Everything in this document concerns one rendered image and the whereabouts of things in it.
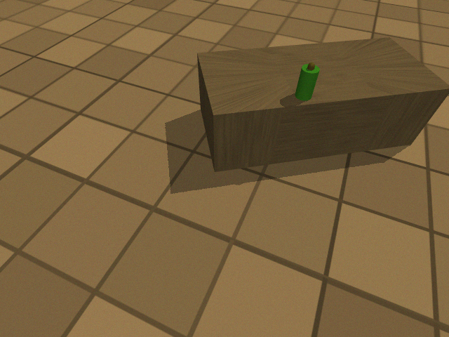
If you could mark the bottle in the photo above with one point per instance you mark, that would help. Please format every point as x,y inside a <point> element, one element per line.
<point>307,81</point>

